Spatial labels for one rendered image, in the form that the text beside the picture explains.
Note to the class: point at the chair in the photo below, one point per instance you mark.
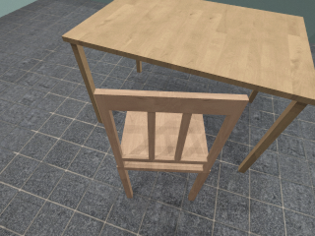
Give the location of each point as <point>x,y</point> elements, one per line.
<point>164,130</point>

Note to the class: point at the table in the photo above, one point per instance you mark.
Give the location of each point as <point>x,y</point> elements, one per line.
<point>254,49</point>

